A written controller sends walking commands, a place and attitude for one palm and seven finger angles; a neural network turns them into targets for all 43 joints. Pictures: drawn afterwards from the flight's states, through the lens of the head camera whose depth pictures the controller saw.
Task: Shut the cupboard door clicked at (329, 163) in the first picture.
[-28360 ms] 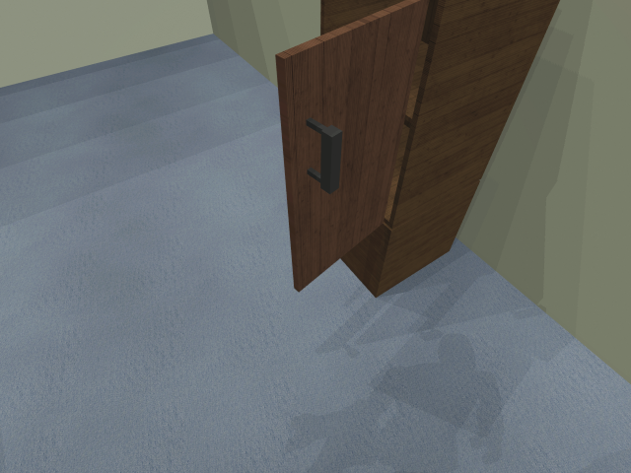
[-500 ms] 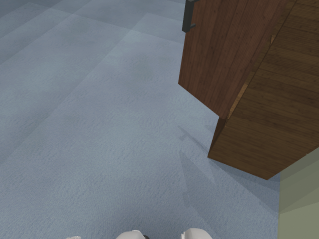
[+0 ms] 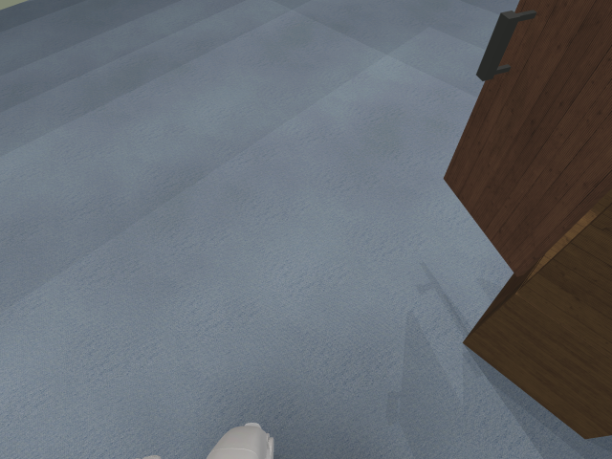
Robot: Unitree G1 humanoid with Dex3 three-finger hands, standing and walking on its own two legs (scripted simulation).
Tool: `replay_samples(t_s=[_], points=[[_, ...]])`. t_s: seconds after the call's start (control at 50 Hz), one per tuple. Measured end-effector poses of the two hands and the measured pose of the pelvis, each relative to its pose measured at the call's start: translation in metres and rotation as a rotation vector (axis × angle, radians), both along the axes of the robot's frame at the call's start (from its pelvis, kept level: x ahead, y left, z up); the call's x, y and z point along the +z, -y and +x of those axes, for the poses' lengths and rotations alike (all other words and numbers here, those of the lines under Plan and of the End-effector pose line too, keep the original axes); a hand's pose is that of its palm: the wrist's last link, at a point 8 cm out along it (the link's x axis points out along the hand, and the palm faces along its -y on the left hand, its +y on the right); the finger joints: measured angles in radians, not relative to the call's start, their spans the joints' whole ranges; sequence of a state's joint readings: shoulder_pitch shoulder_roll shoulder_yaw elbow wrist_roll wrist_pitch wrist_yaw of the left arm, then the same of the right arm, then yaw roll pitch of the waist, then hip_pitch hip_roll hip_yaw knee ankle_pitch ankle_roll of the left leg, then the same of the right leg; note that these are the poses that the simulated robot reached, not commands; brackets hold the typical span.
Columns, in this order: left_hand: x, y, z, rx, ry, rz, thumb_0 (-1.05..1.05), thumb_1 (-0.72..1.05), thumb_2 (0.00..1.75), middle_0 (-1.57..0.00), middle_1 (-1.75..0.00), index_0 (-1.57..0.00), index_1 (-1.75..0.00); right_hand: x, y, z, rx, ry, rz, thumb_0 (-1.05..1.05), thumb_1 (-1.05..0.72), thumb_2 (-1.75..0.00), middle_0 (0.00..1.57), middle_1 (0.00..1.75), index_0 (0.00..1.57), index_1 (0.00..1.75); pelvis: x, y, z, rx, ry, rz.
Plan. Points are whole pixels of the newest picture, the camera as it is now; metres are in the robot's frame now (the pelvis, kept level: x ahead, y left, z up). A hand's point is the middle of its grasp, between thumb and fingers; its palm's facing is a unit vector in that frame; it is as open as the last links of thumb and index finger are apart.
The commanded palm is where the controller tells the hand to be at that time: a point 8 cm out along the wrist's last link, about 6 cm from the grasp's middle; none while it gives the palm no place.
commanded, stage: walk to a spot facing it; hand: left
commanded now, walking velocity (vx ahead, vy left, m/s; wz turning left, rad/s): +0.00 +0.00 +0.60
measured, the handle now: (506, 45) +0.80 -0.35 +0.08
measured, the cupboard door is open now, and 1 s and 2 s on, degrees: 64 64 64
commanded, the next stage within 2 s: turn to face it in 1.50 s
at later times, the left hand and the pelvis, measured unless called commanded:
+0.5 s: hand out of the picture +0.03 +0.21 -0.15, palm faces +0.32 -0.90 -0.29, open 7.4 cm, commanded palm none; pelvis +0.02 -0.01 +0.00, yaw +18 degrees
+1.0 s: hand out of the picture +0.07 +0.30 -0.16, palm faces +0.55 -0.80 -0.24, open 7.4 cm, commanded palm none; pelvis +0.13 +0.08 +0.00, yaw +34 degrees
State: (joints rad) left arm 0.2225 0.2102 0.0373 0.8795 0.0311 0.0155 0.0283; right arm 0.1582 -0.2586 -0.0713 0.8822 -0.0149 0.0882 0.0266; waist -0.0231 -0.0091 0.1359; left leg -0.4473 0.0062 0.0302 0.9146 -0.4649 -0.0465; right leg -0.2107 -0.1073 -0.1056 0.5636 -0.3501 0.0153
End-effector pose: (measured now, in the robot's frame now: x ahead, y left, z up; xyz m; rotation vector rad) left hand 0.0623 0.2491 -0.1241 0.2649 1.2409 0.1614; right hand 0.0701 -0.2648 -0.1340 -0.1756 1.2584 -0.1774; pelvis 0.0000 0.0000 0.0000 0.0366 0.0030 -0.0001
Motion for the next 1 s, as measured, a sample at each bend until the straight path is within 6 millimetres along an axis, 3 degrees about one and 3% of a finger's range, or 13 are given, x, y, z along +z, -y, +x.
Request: replay_samples(t_s=[0.12,0.18,0.3,0.4,0.56,0.66,0.8,0.88,1.0], points=[[-0.027,-0.022,-0.051,0.151,-0.068,-0.029,0.01,0.91,0.9,-0.2,-0.3,-0.2,-0.3,-0.004,-0.03,0.059,0.161,0.069,-0.021,0.01,-0.91,-0.9,0.2,0.3,0.2,0.3,-0.017,-0.014,0.005,0.09,-0.008,-0.019],[-0.027,-0.03,-0.064,0.199,-0.102,-0.018,0.01,0.91,0.9,-0.2,-0.3,-0.2,-0.3,0.002,-0.042,0.075,0.213,0.097,-0.028,0.01,-0.91,-0.9,0.2,0.3,0.2,0.3,-0.014,-0.014,0.004,0.114,-0.003,-0.02],[-0.009,-0.03,-0.052,0.244,-0.021,-0.001,0.01,0.91,0.9,-0.2,-0.3,-0.2,-0.3,0.004,-0.045,0.085,0.271,0.091,-0.014,0.01,-0.91,-0.9,0.2,0.3,0.2,0.3,-0.006,-0.005,0.005,0.182,0.003,-0.039],[-0.001,-0.018,-0.039,0.265,0.096,0.039,0.01,0.91,0.9,-0.2,-0.3,-0.2,-0.3,-0.012,-0.032,0.094,0.299,0.071,0.014,0.01,-0.91,-0.9,0.2,0.3,0.2,0.3,-0.015,0.013,0.012,0.248,0.002,-0.025],[0.008,0.009,-0.062,0.38,0.062,-0.013,0.01,0.91,0.9,-0.2,-0.3,-0.2,-0.3,0.006,-0.037,0.118,0.37,0.027,0.027,0.01,-0.91,-0.9,0.2,0.3,0.2,0.3,0.005,0.01,0.032,0.369,0.0,-0.014],[-0.001,0.012,-0.082,0.486,0.031,-0.066,0.01,0.91,0.9,-0.2,-0.3,-0.2,-0.3,0.012,-0.066,0.144,0.469,-0.009,0.018,0.01,-0.91,-0.9,0.2,0.3,0.2,0.3,0.007,-0.005,0.047,0.457,-0.009,-0.018],[-0.031,-0.011,-0.124,0.62,-0.097,-0.117,0.01,0.91,0.9,-0.2,-0.3,-0.2,-0.3,0.005,-0.139,0.203,0.622,0.089,0.002,0.01,-0.91,-0.9,0.2,0.3,0.2,0.3,-0.013,-0.048,0.068,0.526,-0.003,-0.029],[-0.025,-0.039,-0.106,0.629,-0.116,-0.095,0.01,0.91,0.9,-0.2,-0.3,-0.2,-0.3,0.009,-0.157,0.21,0.627,0.092,-0.002,0.01,-0.91,-0.9,0.2,0.3,0.2,0.3,-0.007,-0.062,0.086,0.545,0.0,-0.028],[-0.001,-0.085,-0.026,0.614,0.044,-0.037,0.01,0.91,0.9,-0.2,-0.3,-0.2,-0.3,0.002,-0.162,0.209,0.619,-0.044,0.008,0.0,-0.91,-0.9,0.2,0.3,0.2,0.3,0.003,-0.08,0.125,0.592,0.001,-0.025]])
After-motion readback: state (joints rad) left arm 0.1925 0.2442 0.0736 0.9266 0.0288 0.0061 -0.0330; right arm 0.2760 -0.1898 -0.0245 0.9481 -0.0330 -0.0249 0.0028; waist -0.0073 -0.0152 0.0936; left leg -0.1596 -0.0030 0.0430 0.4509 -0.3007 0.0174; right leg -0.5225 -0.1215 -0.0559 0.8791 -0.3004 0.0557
